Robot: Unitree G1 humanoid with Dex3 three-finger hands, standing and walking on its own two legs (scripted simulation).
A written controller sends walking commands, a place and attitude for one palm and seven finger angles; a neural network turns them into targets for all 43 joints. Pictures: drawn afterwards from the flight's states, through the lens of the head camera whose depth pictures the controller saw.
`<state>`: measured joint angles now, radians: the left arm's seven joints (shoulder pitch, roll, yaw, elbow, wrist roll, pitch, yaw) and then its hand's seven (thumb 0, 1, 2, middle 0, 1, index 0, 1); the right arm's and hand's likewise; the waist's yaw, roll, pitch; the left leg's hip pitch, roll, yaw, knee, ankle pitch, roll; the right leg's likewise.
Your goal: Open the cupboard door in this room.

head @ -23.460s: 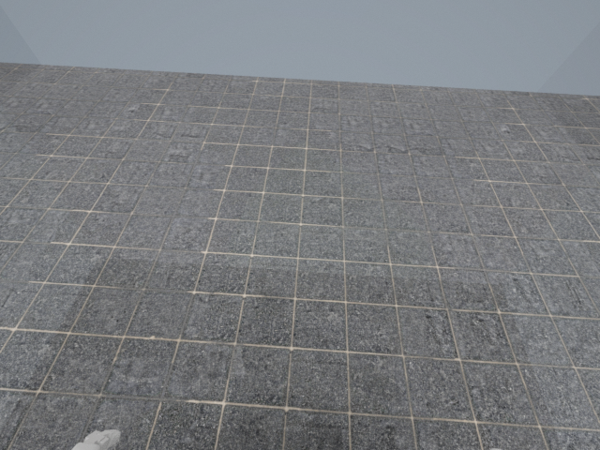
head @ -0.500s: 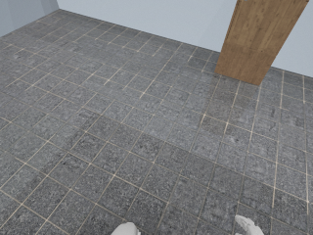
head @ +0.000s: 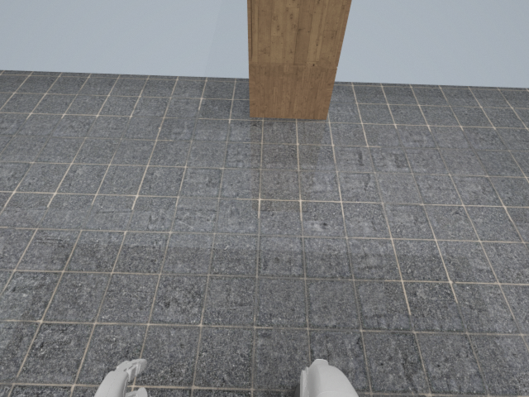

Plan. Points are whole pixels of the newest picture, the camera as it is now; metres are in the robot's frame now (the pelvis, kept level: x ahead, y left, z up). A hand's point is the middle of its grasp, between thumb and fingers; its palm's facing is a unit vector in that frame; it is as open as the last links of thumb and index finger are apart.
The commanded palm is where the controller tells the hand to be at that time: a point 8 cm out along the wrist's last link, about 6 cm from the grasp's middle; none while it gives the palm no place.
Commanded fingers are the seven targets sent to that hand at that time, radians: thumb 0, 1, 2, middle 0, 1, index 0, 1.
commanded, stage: turn or walk to find it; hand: left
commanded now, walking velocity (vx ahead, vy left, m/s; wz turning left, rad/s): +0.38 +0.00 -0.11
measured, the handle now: out of the picture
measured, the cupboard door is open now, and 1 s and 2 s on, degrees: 0 0 0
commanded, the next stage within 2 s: stand and wait in 0.66 s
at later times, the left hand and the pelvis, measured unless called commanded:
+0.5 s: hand (192, 360) +0.21 +0.13 -0.16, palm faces +0.06 -0.97 -0.24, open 7.2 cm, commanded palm none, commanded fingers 0.00 0.90 0.90 -0.20 -0.30 -0.20 -0.30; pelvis +0.20 -0.06 +0.01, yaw -1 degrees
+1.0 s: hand (187, 265) +0.40 +0.17 -0.18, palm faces +0.05 -0.98 -0.17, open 7.4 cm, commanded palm none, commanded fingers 0.00 0.90 0.90 -0.20 -0.30 -0.20 -0.30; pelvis +0.38 -0.01 +0.00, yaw -2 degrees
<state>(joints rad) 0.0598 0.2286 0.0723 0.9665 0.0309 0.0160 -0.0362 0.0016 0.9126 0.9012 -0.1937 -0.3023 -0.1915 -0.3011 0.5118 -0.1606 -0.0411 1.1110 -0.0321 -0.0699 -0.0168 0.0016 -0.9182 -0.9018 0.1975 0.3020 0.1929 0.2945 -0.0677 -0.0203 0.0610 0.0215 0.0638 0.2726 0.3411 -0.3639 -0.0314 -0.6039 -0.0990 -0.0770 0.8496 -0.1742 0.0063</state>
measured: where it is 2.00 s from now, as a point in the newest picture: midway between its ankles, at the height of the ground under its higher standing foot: (273, 331)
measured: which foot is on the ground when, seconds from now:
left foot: down 0.00-0.10, up 0.12-0.72, down 0.74-1.00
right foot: up 0.00-0.06, down 0.08-0.74, up 0.76-1.00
